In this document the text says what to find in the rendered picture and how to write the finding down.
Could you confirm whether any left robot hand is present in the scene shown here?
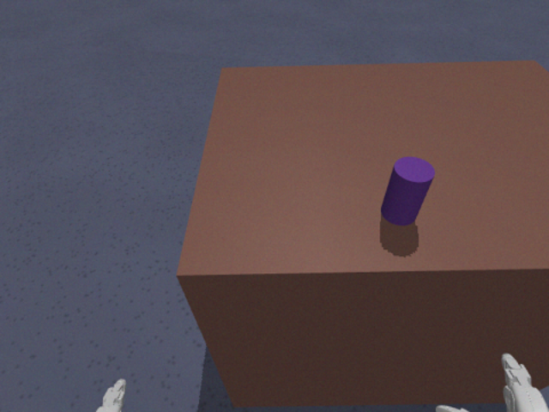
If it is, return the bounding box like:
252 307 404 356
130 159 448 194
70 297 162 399
96 379 126 412

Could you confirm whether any can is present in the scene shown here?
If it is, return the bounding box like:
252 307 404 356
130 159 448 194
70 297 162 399
381 157 435 226

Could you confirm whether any right robot hand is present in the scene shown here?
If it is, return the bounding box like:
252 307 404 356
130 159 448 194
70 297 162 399
436 353 549 412

